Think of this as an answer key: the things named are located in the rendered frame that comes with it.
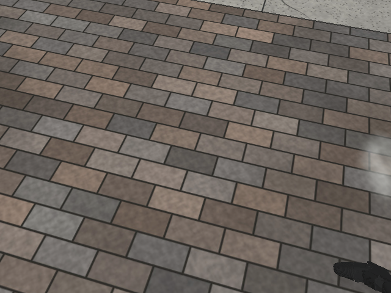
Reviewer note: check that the robot right hand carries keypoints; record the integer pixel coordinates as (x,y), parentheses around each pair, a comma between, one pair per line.
(371,274)

